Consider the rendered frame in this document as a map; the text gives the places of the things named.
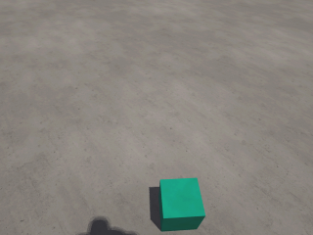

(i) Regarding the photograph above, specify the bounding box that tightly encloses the carton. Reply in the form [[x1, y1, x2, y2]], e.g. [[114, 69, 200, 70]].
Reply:
[[158, 177, 205, 232]]

